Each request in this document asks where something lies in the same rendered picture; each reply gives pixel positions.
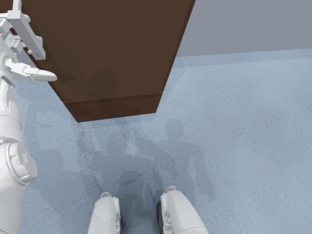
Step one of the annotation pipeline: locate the robot left thigh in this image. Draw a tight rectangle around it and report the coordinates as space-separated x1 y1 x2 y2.
88 196 120 234

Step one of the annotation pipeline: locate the robot right thigh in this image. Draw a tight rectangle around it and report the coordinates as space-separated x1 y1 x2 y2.
160 190 209 234

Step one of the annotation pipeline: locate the left robot upper arm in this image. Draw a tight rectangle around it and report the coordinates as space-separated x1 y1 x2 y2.
0 142 38 234

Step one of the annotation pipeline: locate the left robot hand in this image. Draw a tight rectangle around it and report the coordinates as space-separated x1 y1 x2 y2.
0 13 57 83

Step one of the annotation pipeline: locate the cupboard door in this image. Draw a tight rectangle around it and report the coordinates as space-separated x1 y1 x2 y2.
0 0 191 103

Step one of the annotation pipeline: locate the robot thigh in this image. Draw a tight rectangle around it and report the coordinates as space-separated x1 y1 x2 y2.
160 190 209 234
88 196 120 234

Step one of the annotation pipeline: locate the handle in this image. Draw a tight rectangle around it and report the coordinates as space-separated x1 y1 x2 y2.
7 0 45 60

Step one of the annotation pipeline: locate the robot left forearm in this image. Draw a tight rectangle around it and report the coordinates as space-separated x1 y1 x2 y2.
0 70 25 146

